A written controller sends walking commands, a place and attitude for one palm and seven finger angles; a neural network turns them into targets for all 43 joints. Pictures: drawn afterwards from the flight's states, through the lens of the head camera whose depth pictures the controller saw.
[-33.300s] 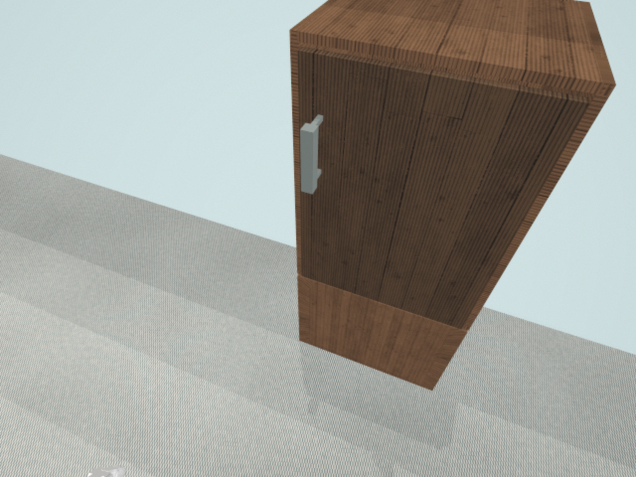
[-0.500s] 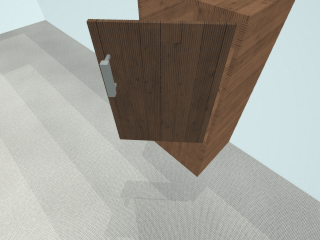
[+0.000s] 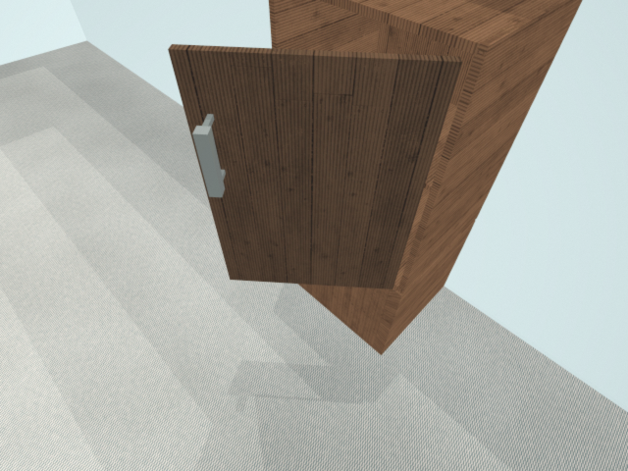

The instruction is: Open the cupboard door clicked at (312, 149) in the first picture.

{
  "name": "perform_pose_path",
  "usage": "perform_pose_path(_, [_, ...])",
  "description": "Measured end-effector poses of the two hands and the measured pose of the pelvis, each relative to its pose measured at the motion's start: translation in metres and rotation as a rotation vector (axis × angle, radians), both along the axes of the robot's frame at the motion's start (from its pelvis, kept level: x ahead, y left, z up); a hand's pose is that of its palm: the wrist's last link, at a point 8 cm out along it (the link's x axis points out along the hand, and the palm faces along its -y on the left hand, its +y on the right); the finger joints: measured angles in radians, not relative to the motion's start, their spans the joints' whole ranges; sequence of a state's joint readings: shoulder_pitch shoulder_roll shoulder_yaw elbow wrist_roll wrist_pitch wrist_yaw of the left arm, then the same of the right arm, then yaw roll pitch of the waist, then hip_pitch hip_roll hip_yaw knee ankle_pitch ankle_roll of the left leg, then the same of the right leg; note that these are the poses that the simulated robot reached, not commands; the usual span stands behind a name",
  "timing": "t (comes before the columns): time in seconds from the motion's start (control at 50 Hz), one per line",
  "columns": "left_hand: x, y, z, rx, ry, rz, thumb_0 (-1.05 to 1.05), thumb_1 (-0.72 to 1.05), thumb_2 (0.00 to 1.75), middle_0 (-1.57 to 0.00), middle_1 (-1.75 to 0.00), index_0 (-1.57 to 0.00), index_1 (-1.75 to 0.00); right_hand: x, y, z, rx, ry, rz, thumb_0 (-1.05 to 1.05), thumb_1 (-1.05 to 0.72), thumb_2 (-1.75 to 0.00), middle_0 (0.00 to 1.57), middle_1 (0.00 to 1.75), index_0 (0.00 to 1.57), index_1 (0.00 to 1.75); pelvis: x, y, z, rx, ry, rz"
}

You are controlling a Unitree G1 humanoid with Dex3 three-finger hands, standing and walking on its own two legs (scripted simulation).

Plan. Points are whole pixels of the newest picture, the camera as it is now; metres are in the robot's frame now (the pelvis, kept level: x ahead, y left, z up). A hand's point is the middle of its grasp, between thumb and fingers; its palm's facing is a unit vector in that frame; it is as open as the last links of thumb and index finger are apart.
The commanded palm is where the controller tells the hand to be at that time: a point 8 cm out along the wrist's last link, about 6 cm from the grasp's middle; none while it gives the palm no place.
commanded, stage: come to a stop and stand still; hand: left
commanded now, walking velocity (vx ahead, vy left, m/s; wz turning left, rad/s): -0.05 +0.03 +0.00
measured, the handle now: (213, 156) +0.59 +0.22 +0.07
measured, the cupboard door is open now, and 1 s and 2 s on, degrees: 41 41 41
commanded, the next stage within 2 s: look again from close up in 0.90 s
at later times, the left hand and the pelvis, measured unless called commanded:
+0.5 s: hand out of the picture -0.01 +0.20 -0.17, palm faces +0.03 -0.98 -0.22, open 7.4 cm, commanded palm none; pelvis -0.03 +0.01 +0.00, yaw +1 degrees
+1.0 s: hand out of the picture -0.05 +0.19 -0.18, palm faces +0.02 -0.98 -0.19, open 7.4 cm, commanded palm none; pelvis -0.04 +0.01 +0.00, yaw +1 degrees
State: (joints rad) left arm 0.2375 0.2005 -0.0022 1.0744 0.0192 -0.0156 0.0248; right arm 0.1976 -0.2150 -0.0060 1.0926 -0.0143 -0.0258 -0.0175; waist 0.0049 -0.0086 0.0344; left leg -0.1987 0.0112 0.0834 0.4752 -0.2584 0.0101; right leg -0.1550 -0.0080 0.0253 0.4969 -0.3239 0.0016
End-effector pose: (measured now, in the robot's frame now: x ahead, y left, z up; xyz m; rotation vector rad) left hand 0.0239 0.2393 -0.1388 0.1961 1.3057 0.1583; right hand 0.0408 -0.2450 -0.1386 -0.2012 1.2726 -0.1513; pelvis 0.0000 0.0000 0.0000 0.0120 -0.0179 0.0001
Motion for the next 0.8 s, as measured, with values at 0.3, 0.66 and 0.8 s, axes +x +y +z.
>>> perform_pose_path(0.3, [-0.008,0.004,-0.003,0.006,-0.056,0.002,0.01,0.90,0.89,-0.20,-0.30,-0.20,-0.30,0.009,0.011,0.003,0.002,-0.095,0.012,0.01,-0.91,-0.89,0.20,0.30,0.20,0.30,-0.013,0.007,-0.005,-0.015,-0.026,0.014])
perform_pose_path(0.66, [-0.072,0.007,-0.004,-0.022,0.038,0.039,0.01,0.90,0.90,-0.20,-0.30,-0.20,-0.30,-0.062,0.017,0.002,0.013,0.039,-0.007,0.01,-0.91,-0.89,0.20,0.30,0.21,0.30,-0.038,0.011,0.000,-0.012,-0.011,0.025])
perform_pose_path(0.8, [-0.085,0.003,-0.006,-0.035,0.074,0.042,0.01,0.90,0.90,-0.20,-0.30,-0.20,-0.30,-0.072,0.011,0.004,-0.004,0.066,-0.016,0.01,-0.91,-0.89,0.20,0.30,0.20,0.30,-0.040,0.009,0.001,-0.013,-0.015,0.023])
